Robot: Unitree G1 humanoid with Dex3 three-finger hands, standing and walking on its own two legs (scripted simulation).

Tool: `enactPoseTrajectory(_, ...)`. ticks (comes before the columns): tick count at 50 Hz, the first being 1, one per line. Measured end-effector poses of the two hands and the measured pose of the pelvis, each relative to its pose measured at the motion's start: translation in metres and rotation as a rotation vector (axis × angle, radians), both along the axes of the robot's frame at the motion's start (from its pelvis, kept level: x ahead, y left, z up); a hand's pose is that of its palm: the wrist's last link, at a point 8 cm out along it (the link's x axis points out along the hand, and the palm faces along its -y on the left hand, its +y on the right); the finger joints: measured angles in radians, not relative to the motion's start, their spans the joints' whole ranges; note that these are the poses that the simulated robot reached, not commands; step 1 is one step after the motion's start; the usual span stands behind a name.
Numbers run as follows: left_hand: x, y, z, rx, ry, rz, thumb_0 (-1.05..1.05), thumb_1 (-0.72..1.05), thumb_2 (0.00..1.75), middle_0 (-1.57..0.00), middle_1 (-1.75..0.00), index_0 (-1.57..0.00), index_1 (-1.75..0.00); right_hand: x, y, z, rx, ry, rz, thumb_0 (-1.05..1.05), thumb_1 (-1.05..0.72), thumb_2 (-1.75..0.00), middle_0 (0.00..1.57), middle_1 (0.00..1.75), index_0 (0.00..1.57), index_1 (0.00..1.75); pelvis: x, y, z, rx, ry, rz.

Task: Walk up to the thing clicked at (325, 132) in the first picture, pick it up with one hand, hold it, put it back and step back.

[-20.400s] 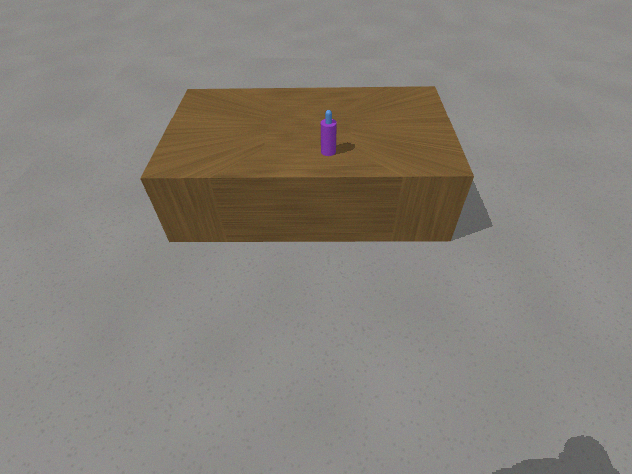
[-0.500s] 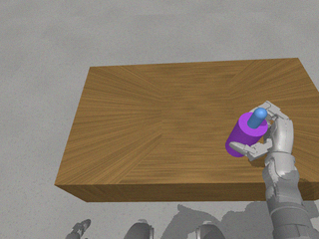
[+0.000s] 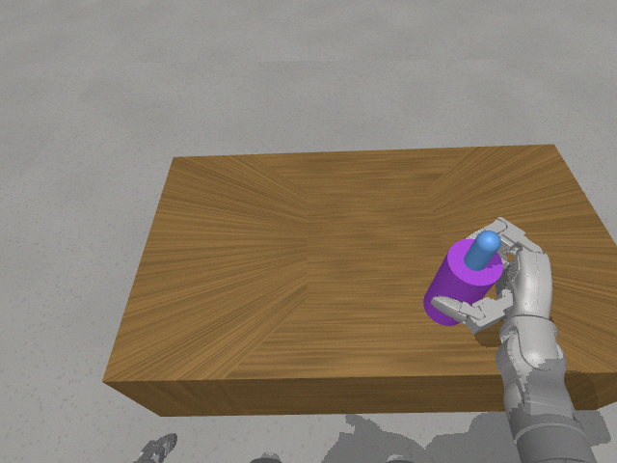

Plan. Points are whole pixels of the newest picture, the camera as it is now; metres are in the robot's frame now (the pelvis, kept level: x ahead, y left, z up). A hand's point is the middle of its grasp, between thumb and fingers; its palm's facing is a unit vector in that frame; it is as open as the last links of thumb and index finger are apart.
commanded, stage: lift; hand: right
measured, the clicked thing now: (464, 276) +0.34 -0.15 +0.07
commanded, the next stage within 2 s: hold in 0.14 s
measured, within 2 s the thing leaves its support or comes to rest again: neither
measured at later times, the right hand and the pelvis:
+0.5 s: hand (474, 271) +0.35 -0.16 +0.07, palm faces +0.17 +0.98 -0.01, open 9.9 cm; pelvis +0.01 +0.00 +0.01, yaw +0 degrees
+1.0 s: hand (480, 281) +0.33 -0.16 +0.08, palm faces +0.18 +0.98 +0.00, open 9.9 cm; pelvis +0.00 +0.00 +0.01, yaw +0 degrees
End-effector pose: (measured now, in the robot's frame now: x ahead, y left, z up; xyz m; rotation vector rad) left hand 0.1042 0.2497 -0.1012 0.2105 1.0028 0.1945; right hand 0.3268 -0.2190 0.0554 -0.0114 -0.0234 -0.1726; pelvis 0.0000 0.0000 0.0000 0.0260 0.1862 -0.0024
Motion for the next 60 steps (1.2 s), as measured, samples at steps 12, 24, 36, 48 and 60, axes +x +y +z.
enactPoseTrajectory(12,0.011,0.000,0.006,-0.005,-0.023,-0.012,0.01,0.91,0.89,-0.19,-0.30,-0.19,-0.30,-0.007,0.003,0.009,-0.003,-0.007,0.002,-0.03,0.59,-0.95,0.89,1.25,0.92,1.27,0.002,0.002,0.006,-0.003,-0.021,-0.001)
enactPoseTrajectory(24,0.020,0.000,0.010,-0.005,-0.037,-0.014,0.01,0.91,0.90,-0.19,-0.30,-0.19,-0.30,-0.008,0.005,0.014,0.002,-0.006,-0.002,-0.04,0.61,-0.96,0.90,1.26,0.93,1.28,0.008,0.004,0.010,-0.005,-0.036,-0.004)
enactPoseTrajectory(36,0.022,0.000,0.015,-0.007,-0.050,-0.017,0.01,0.90,0.90,-0.20,-0.30,-0.20,-0.31,-0.016,0.005,0.019,0.001,-0.008,-0.003,-0.04,0.61,-0.96,0.90,1.27,0.93,1.29,0.008,0.004,0.013,-0.006,-0.054,-0.006)
enactPoseTrajectory(48,0.023,-0.004,0.018,-0.012,-0.077,-0.027,0.01,0.90,0.90,-0.20,-0.30,-0.20,-0.31,-0.026,0.005,0.022,0.005,-0.008,-0.006,-0.03,0.61,-0.96,0.90,1.27,0.93,1.28,0.003,0.004,0.015,-0.006,-0.070,-0.006)
enactPoseTrajectory(60,0.022,-0.006,0.019,-0.009,-0.090,-0.032,0.01,0.90,0.90,-0.20,-0.30,-0.20,-0.30,-0.030,0.007,0.022,0.006,-0.010,0.001,-0.03,0.61,-0.96,0.90,1.27,0.93,1.28,-0.001,0.003,0.014,-0.006,-0.074,-0.007)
